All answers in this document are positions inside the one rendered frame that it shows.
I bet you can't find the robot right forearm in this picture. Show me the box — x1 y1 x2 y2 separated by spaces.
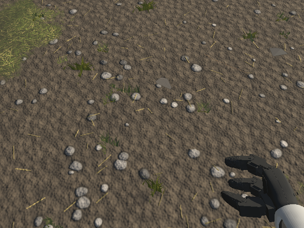
275 204 304 228

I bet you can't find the right robot hand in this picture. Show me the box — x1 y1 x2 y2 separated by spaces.
220 154 298 222

